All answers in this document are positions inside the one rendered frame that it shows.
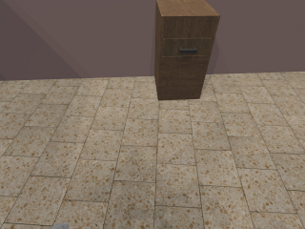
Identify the drawer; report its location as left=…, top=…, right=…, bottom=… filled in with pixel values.
left=162, top=37, right=212, bottom=56

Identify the cabinet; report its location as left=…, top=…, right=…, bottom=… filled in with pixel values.
left=154, top=0, right=220, bottom=101

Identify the handle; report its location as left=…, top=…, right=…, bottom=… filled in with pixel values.
left=178, top=47, right=197, bottom=53

